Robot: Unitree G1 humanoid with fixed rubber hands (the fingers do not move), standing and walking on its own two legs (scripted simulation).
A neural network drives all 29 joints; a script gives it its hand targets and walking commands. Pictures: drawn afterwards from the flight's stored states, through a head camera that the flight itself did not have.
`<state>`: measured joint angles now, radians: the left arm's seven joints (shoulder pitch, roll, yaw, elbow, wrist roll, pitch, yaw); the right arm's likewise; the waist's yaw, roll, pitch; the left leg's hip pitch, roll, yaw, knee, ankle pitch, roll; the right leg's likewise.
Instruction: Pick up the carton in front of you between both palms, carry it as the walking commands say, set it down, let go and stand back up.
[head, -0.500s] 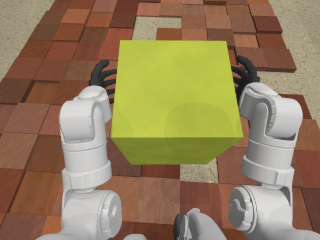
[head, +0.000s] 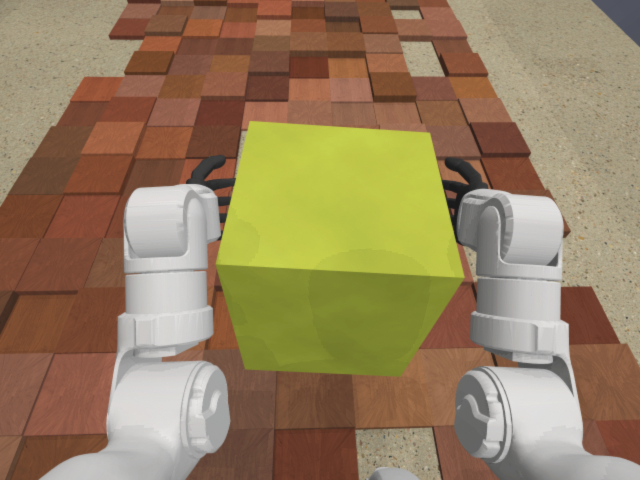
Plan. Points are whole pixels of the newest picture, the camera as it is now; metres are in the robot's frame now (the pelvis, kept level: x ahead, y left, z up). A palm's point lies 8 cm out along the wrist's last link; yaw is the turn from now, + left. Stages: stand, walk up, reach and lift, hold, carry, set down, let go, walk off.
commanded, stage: carry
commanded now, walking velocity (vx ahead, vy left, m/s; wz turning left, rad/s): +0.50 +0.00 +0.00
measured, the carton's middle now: (331, 259) +0.37 -0.02 +0.06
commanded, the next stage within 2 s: none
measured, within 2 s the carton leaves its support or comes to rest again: neither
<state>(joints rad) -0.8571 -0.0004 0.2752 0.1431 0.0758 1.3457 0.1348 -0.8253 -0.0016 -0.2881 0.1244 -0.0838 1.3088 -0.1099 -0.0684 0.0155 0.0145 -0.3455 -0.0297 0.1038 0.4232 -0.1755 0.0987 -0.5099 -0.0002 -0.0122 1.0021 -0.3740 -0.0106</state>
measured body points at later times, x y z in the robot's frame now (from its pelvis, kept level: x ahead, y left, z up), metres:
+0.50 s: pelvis +0.30 -0.08 -0.01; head +0.36 -0.09 +0.43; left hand +0.66 +0.09 +0.07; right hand +0.69 -0.21 +0.08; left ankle +0.32 +0.04 -0.68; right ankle +0.31 -0.14 -0.75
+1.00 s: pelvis +0.62 -0.08 +0.00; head +0.68 -0.09 +0.44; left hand +1.01 +0.02 +0.08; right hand +0.98 -0.28 +0.09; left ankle +0.62 -0.01 -0.74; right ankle +0.68 -0.22 -0.69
